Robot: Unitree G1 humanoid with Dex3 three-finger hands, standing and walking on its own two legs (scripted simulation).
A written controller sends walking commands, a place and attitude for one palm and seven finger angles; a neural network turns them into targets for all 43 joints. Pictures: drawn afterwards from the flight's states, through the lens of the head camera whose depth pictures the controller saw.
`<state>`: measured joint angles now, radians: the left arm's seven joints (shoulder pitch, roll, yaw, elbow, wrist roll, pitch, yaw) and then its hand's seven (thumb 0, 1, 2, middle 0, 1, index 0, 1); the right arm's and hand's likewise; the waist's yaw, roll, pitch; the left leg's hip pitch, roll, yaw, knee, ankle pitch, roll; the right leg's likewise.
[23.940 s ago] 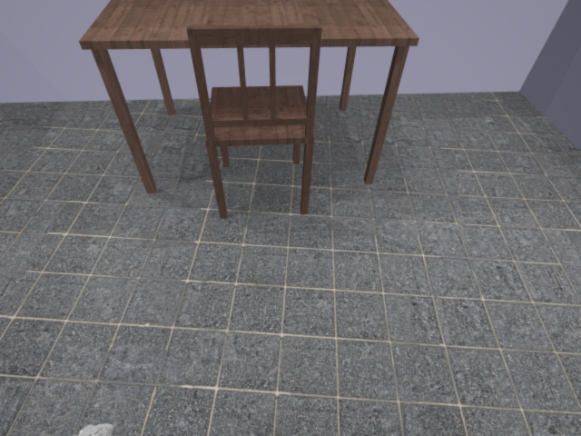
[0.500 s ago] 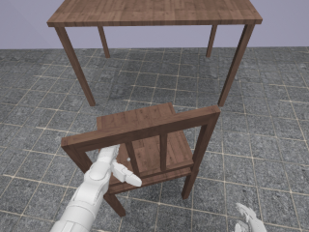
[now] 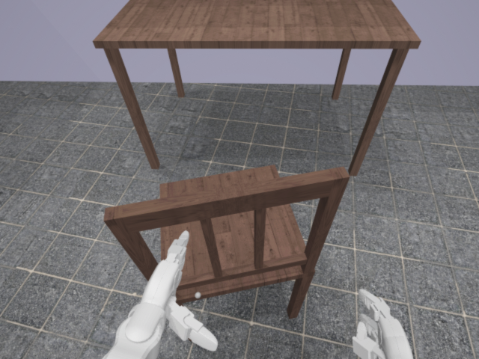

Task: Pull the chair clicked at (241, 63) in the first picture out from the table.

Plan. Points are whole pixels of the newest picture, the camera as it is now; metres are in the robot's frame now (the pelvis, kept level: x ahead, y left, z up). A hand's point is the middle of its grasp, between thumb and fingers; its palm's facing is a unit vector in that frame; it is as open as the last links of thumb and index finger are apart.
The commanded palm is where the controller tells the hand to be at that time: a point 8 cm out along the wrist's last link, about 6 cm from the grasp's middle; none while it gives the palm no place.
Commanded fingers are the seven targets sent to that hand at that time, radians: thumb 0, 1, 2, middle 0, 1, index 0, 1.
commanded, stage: draw the fingers out of the gap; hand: left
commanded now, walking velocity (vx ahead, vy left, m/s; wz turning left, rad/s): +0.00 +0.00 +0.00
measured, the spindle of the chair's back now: (212, 248) +0.35 +0.08 -0.08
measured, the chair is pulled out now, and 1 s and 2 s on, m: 0.62 0.62 0.62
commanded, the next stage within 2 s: draw the hand back to the body in 0.20 s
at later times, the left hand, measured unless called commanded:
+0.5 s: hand (176, 303) +0.20 +0.10 +0.05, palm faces +0.00 -1.00 +0.02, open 17.5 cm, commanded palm +0.16 +0.16 +0.05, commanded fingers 0.00 -0.55 0.20 0.00 0.00 0.00 0.00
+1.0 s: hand (101, 295) +0.19 +0.19 +0.10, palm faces +0.20 -0.93 -0.31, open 16.3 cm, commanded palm +0.15 +0.24 +0.13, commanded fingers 0.00 -0.01 0.46 -0.08 -0.11 -0.08 -0.11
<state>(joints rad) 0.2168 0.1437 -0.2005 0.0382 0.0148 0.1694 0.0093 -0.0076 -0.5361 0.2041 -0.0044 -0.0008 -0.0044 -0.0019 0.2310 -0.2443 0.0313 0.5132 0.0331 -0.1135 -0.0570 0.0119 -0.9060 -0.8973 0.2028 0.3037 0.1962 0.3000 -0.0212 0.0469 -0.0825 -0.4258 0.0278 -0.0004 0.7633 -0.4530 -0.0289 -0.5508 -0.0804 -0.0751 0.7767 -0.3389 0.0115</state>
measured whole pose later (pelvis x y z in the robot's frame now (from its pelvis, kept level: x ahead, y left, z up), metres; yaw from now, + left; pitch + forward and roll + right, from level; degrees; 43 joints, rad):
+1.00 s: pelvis +0.01 +0.01 +0.01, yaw +1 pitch +3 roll -1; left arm 0.61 0.27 0.06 -0.44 -0.05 -0.03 0.10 -0.01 -0.32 0.31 -0.03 -0.05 -0.04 -0.05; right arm 0.24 -0.22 0.01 0.55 0.04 -0.18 -0.11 0.01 -0.91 -0.90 0.20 0.30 0.20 0.30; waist 0.03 0.07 -0.05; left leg -0.32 0.04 -0.02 0.74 -0.47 -0.03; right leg -0.43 -0.07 -0.10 0.72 -0.34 0.02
